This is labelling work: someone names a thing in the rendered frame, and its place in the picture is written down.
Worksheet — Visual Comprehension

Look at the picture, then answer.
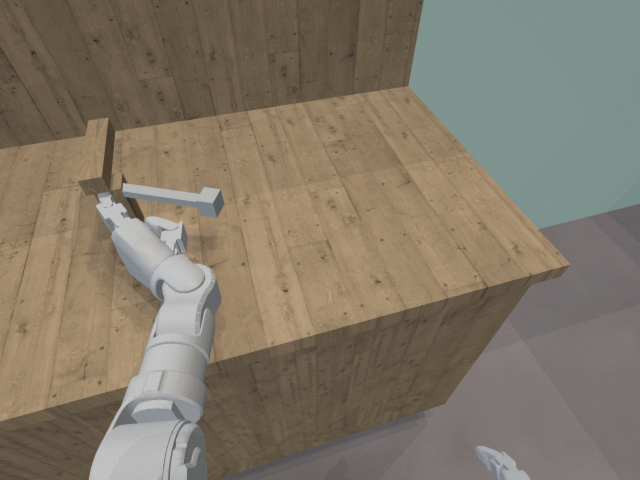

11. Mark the left robot upper arm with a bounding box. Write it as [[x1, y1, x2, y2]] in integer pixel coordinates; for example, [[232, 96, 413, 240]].
[[91, 419, 208, 480]]

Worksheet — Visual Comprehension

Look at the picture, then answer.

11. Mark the left robot hand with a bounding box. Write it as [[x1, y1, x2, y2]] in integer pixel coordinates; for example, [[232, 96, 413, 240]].
[[96, 192, 188, 289]]

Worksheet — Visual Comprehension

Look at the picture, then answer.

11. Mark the left robot forearm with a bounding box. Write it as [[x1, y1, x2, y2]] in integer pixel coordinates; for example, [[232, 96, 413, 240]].
[[89, 254, 221, 480]]

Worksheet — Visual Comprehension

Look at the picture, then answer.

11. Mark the counter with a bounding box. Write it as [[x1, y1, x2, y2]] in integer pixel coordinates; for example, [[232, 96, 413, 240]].
[[0, 0, 571, 480]]

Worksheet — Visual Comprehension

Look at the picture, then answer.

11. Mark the right robot hand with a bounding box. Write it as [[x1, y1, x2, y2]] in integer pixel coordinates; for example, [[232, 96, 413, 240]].
[[475, 446, 531, 480]]

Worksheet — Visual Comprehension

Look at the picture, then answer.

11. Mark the tap lever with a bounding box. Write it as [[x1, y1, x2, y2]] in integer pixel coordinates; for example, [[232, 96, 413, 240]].
[[122, 183, 224, 218]]

